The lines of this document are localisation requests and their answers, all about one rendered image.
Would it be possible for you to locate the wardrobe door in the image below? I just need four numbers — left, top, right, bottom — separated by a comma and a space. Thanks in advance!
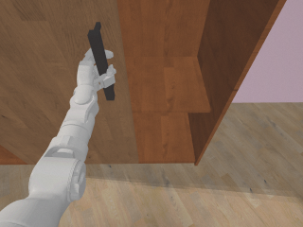
0, 0, 139, 165
0, 145, 19, 159

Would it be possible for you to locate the handle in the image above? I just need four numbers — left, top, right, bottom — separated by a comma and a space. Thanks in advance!
87, 22, 116, 101

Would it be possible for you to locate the robot left hand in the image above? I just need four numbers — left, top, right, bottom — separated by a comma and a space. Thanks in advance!
77, 48, 116, 92

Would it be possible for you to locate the robot left forearm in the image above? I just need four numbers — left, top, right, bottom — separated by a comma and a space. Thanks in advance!
28, 84, 99, 194

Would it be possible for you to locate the left robot upper arm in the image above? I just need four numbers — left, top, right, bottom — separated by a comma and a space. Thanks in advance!
0, 156, 86, 227

